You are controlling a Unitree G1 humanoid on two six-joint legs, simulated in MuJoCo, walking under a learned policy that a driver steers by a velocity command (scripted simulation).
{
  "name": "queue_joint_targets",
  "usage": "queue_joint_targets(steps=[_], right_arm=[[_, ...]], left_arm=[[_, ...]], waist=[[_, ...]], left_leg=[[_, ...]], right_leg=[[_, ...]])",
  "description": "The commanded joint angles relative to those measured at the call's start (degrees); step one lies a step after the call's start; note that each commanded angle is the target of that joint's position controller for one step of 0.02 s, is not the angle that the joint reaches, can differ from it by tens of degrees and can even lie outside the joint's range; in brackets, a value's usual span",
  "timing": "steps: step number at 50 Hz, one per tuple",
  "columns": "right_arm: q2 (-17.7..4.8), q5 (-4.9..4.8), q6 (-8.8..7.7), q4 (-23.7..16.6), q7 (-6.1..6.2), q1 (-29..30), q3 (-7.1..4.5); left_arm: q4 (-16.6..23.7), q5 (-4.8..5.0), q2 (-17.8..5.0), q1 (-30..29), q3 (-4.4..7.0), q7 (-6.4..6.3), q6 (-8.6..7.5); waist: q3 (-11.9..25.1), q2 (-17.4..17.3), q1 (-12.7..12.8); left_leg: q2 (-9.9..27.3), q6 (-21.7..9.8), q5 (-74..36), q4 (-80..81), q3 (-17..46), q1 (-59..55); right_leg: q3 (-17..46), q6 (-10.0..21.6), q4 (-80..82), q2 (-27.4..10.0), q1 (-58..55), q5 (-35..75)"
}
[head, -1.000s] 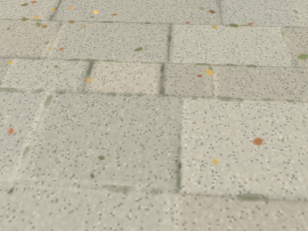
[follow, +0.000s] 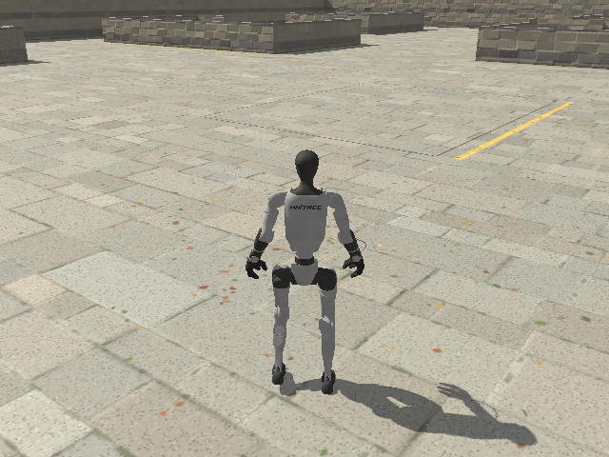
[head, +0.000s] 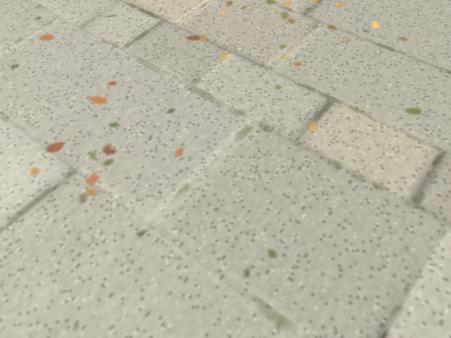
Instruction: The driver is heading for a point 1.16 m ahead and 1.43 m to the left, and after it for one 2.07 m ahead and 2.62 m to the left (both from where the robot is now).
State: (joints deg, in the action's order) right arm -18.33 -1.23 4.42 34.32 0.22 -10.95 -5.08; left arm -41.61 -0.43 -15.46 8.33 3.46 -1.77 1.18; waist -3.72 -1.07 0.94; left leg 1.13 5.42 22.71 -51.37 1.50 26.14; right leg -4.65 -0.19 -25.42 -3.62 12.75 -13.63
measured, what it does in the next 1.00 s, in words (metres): steps on the spot, turning left: left foot, then right foot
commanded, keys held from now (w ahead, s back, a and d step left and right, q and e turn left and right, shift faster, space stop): q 0.44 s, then no key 0.50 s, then q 0.06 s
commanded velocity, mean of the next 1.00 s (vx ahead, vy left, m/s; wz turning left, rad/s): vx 0.00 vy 0.00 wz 0.40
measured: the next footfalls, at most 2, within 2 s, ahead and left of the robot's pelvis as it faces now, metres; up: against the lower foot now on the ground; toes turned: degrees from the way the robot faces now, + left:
left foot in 0.12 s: +0.04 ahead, +0.14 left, +0.00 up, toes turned +6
right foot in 0.56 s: +0.10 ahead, -0.08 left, +0.00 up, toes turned +23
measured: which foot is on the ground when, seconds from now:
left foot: up 0.00-0.10, down 0.12-0.56, up 0.58-0.84, down 0.86-1.00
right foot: down 0.00-0.12, up 0.14-0.54, down 0.56-1.00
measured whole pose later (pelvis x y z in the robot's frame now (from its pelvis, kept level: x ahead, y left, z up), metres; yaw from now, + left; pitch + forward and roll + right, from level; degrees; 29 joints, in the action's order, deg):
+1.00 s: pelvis +0.00 +0.04 -0.01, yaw +22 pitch -1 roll +0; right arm -14.2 0.6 1.9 41.6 0.8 -12.2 -2.3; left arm -43.2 -1.1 -14.6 10.1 1.5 -0.3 -0.5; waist -2.3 1.1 0.8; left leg -0.9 0.5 17.5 -29.4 4.5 10.9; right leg 1.2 -2.1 -28.7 -1.4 12.9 -14.8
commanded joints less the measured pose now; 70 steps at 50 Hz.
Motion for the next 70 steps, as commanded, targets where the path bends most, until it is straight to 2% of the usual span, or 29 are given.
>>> queue_joint_targets(steps=[1,5,6,7,8,9,11,14,22,27,28,29,30,31,32,34,38,42,43,44,45,47,53,59,61,63,64,66,70], right_arm=[[-4.48,0.00,-0.82,-6.09,-0.61,3.45,-0.92],[-5.77,0.07,-0.55,-4.12,-0.85,-2.54,-2.17],[-10.57,-0.03,-0.80,-4.11,-0.11,-5.11,-3.62],[-16.59,1.23,-1.43,-5.80,0.32,-4.48,-4.33],[-13.08,2.72,-2.90,-5.45,-0.28,-6.49,-3.57],[-11.41,2.58,-3.87,-4.64,-0.28,-4.11,-2.74],[-8.73,0.60,-4.06,-4.72,0.42,1.64,-1.90],[-8.33,1.03,-3.46,-4.90,1.30,3.22,-1.31],[-10.19,0.83,-2.60,-4.25,1.23,2.65,-2.02],[-7.78,0.11,-2.06,-3.84,1.06,4.92,-0.83],[-6.09,0.40,-2.22,-3.28,1.20,2.95,-0.28],[-3.21,1.81,-2.53,-2.97,1.14,-0.61,0.64],[-5.48,1.21,-2.88,-3.98,1.47,1.03,-0.21],[-9.53,1.51,-3.00,-2.87,1.90,0.96,-1.47],[-10.31,0.98,-2.86,-2.08,1.88,1.22,-2.12],[-7.43,1.00,-1.95,-0.31,2.10,0.08,-1.73],[-1.00,0.88,-2.15,0.14,1.36,1.95,0.74],[-1.97,0.70,-2.61,2.61,0.87,-0.63,0.60],[-3.89,1.34,-2.67,2.41,1.01,-0.50,0.43],[-7.75,1.82,-2.60,1.85,1.51,-1.08,-0.20],[-7.13,2.10,-2.56,3.30,1.24,0.58,-0.12],[-2.56,2.56,-3.12,3.09,0.61,1.50,1.01],[-7.01,1.02,-3.81,2.10,1.21,1.18,-0.13],[-7.63,0.57,-2.76,-0.60,1.81,1.62,-0.96],[-6.36,0.22,-2.53,-1.94,1.85,2.40,-0.85],[-3.88,-0.12,-2.31,-3.49,1.76,2.50,-0.50],[-5.56,0.54,-2.24,-3.70,1.47,2.49,-1.33],[-4.99,-0.29,-1.43,-2.21,0.93,-0.26,-1.74],[-1.80,0.03,-0.76,-3.82,-0.67,2.31,-0.27]], left_arm=[[3.06,0.76,-12.90,-0.36,3.77,0.42,-0.50],[1.49,2.47,-11.17,0.65,3.49,0.88,-1.07],[1.41,0.69,-8.29,2.66,2.73,1.12,-1.27],[5.07,-1.87,-5.44,0.06,1.38,1.06,-1.55],[5.82,-0.84,-8.52,-5.07,2.34,0.53,-1.72],[5.88,0.42,-9.55,-5.64,2.76,0.42,-1.51],[4.41,-0.05,-10.08,-3.94,3.25,-0.31,-1.09],[3.71,-0.03,-8.66,-1.35,3.03,0.06,-1.15],[5.31,0.59,-7.32,-3.96,2.22,0.98,-1.79],[4.57,0.56,-6.54,0.60,2.18,2.17,-2.91],[4.83,-0.31,-7.77,1.01,2.36,2.06,-3.09],[5.98,-1.38,-11.43,0.72,2.74,1.72,-2.97],[5.04,-2.58,-11.45,-0.29,2.45,1.88,-2.99],[6.04,-1.85,-9.15,-1.47,1.90,1.87,-3.34],[5.78,-1.09,-8.99,-1.93,1.84,1.57,-3.37],[5.61,0.23,-8.20,-3.54,1.45,1.22,-3.36],[4.65,0.12,-6.78,-2.98,0.91,1.08,-2.11],[3.15,1.16,-7.47,0.47,0.76,1.20,-1.17],[2.49,0.96,-6.86,2.71,0.42,1.39,-1.79],[2.75,-0.52,-6.00,3.67,-0.06,1.92,-2.73],[2.60,-0.91,-3.68,4.67,-0.60,2.11,-3.27],[2.36,-1.01,-5.89,-0.59,-0.27,1.94,-3.18],[2.99,-0.28,-6.74,0.03,0.84,-0.47,-1.93],[4.19,-0.05,-7.16,1.90,2.08,0.16,-2.04],[3.89,-0.17,-9.06,4.67,2.98,0.42,-1.92],[3.34,-0.84,-12.34,7.84,3.74,0.19,-1.49],[4.49,-1.09,-11.12,6.53,3.10,-0.31,-1.70],[6.15,-0.68,-10.15,0.31,2.66,-0.98,-1.90],[5.99,-0.04,-12.19,-2.04,3.55,-1.06,-1.10]], waist=[[7.45,12.55,1.84],[8.34,8.41,-1.85],[9.94,-3.25,-1.69],[9.84,-18.31,-1.06],[13.64,-11.38,-6.07],[10.82,-8.84,-4.21],[7.85,-6.01,-1.65],[9.36,-6.43,-0.01],[7.88,-8.07,-2.08],[9.37,-7.87,0.34],[9.62,-5.14,-0.05],[10.95,7.12,-2.72],[7.07,16.84,-3.26],[6.21,12.51,-1.74],[5.63,10.35,-1.78],[4.72,8.08,-2.16],[6.47,11.07,-0.77],[7.48,10.52,-1.15],[7.98,8.29,-0.50],[9.67,1.20,1.07],[9.92,-7.21,3.24],[6.58,-3.35,0.10],[2.77,-6.39,-0.34],[5.67,-4.59,-0.06],[6.84,1.26,1.09],[7.26,15.79,2.03],[7.20,15.49,2.07],[5.21,7.88,-1.44],[5.46,10.69,-0.15]], left_leg=[[-0.21,-1.21,-0.35,7.93,-3.87,-1.29],[-2.36,-6.99,-15.39,28.20,-4.62,-16.39],[5.57,-10.52,-32.73,30.28,7.49,-27.39],[20.26,-22.36,-48.94,28.96,27.98,-31.05],[21.35,-27.27,-44.50,30.58,28.59,-27.84],[17.84,-24.50,-39.51,31.02,23.10,-25.66],[12.53,-19.01,-33.24,31.00,17.77,-22.20],[9.62,-18.72,-34.80,31.12,15.49,-18.58],[8.37,-18.81,-22.87,29.70,23.49,-15.33],[6.05,-15.30,-25.34,24.68,25.04,-14.37],[3.80,-12.29,-18.72,22.60,23.39,-11.44],[-2.64,-8.47,-3.04,12.26,15.97,-6.59],[-7.27,-5.48,11.93,6.64,9.22,-0.73],[-5.04,-3.15,13.96,-3.44,9.71,-0.38],[-5.13,-2.24,11.66,-8.70,9.45,1.25],[-4.18,-0.39,7.31,-10.72,10.11,2.29],[-1.61,0.86,4.54,6.49,2.87,-5.42],[-2.33,-1.35,-12.55,31.47,-0.31,-16.68],[-0.17,-3.04,-18.55,32.74,3.06,-21.63],[5.51,-5.34,-31.61,29.15,8.47,-25.90],[5.64,-8.55,-23.15,26.88,8.49,-20.11],[3.66,-8.44,-13.15,28.92,8.30,-15.30],[5.36,-11.44,-20.03,28.98,15.78,-11.06],[3.48,-12.40,-21.84,25.15,18.86,-8.07],[0.31,-9.19,-18.06,19.21,14.38,-2.15],[-5.38,-4.25,2.71,1.68,3.28,6.87],[-2.52,-2.60,15.75,-12.82,2.81,10.02],[1.04,-1.90,11.01,-17.17,4.06,8.66],[2.00,-2.00,3.35,0.29,-2.62,-1.86]], right_leg=[[7.78,12.21,4.96,-13.89,-8.79,24.89],[2.61,5.79,-4.84,-11.87,-2.99,17.78],[-2.75,0.42,-17.62,-7.09,8.22,3.43],[-2.69,-4.41,-31.99,1.59,25.22,-24.98],[6.46,-4.51,-41.52,2.19,25.81,-26.50],[8.00,-3.69,-43.73,1.09,26.38,-21.99],[8.76,-3.49,-40.19,0.16,26.03,-13.41],[7.73,-4.70,-38.21,2.56,20.56,-7.20],[9.22,-4.45,-17.71,5.43,12.88,-7.53],[7.34,-1.75,0.50,4.91,1.33,2.62],[10.42,-0.10,4.11,0.93,-3.70,9.49],[21.10,4.13,6.10,-10.02,-8.46,20.47],[31.43,14.10,8.04,-16.87,-3.00,23.04],[31.43,17.10,8.84,-17.67,-1.64,20.19],[28.34,15.87,8.22,-15.38,-2.18,18.07],[23.03,12.98,6.96,-11.83,-3.26,16.20],[14.77,11.14,4.78,-6.52,-4.72,21.36],[15.10,9.58,1.96,-6.20,-4.39,21.41],[15.06,6.66,2.06,-5.71,-1.46,17.98],[11.77,3.34,-0.95,-2.97,1.86,12.65],[7.11,0.19,0.88,0.95,-0.77,3.14],[6.09,-2.10,-0.81,1.55,-2.37,3.23],[3.38,-2.44,-6.41,2.86,0.41,3.15],[3.17,-0.76,-7.26,2.73,-1.66,4.19],[5.48,1.78,-3.75,-1.61,-6.94,6.60],[20.40,12.00,6.51,-17.70,-10.46,14.18],[24.73,17.22,8.11,-24.05,-9.41,20.96],[15.66,14.19,7.40,-19.58,-5.17,19.00],[2.21,9.85,5.57,-13.15,-1.59,18.68]])
Velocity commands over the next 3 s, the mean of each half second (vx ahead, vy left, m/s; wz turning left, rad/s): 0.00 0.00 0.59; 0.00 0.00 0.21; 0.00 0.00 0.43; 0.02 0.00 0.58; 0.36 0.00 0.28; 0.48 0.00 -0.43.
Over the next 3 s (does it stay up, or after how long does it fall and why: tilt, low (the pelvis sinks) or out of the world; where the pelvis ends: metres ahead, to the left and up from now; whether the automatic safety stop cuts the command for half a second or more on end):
stays up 0.18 0.41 -0.03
